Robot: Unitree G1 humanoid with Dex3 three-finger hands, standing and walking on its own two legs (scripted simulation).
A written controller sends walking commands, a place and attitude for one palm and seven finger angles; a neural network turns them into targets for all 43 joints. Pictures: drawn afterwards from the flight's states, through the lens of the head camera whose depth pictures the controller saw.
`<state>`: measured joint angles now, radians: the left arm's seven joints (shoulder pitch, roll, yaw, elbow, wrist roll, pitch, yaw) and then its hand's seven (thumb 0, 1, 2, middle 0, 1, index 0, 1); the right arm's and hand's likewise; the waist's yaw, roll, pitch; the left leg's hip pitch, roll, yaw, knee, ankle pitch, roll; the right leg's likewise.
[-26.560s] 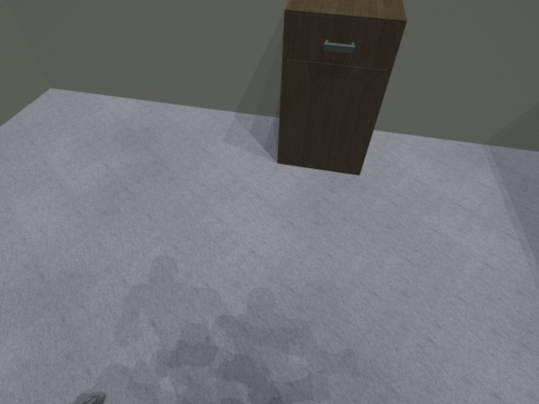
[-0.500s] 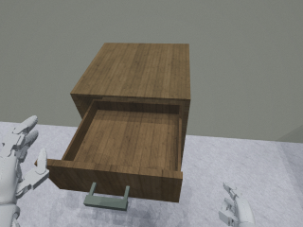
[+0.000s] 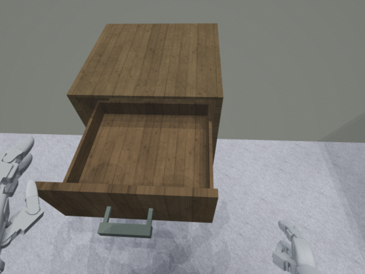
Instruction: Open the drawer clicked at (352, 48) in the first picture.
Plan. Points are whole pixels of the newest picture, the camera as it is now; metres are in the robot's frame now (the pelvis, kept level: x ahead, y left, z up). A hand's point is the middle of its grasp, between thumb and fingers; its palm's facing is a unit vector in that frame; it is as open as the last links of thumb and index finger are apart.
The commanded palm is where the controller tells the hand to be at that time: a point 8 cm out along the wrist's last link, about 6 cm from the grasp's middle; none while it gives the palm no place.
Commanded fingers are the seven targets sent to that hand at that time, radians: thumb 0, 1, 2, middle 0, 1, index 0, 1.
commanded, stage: step back with the hand held close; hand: left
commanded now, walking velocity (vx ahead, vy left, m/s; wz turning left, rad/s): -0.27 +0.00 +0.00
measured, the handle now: (127, 220) +0.25 +0.15 -0.07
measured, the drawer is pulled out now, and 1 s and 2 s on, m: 0.30 0.30 0.30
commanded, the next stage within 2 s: stop stepping back and stand still in 1.14 s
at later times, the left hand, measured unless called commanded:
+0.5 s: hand out of the picture +0.14 +0.25 +0.16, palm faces +0.33 -0.83 -0.45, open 7.4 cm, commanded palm +0.08 +0.30 +0.18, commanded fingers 0.00 0.90 0.90 -0.20 -0.30 -0.20 -0.30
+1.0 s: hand out of the picture +0.10 +0.25 +0.15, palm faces +0.30 -0.82 -0.49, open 7.4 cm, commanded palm +0.03 +0.29 +0.18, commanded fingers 0.00 0.90 0.90 -0.20 -0.30 -0.20 -0.30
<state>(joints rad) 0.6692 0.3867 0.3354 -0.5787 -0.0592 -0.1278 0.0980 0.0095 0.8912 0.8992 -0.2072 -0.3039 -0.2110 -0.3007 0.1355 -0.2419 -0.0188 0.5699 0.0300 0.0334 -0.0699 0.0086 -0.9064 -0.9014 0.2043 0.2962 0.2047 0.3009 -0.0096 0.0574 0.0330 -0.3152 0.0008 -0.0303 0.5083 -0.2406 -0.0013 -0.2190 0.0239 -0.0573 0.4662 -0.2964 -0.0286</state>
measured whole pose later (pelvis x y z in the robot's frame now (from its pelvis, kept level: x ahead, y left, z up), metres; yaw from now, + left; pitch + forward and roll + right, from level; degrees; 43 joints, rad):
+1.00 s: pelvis -0.10 +0.01 -0.01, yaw +1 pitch +4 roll -1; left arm 0.64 0.44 0.42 -0.67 -0.06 -0.17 0.14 0.01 0.89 0.90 -0.21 -0.30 -0.21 -0.30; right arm 0.12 -0.16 -0.02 0.60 -0.01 -0.05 -0.05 0.01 -0.91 -0.90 0.20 0.30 0.20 0.30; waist -0.01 -0.06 0.04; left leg -0.39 0.01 -0.01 0.56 -0.24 0.01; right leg -0.45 0.02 -0.02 0.79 -0.42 0.00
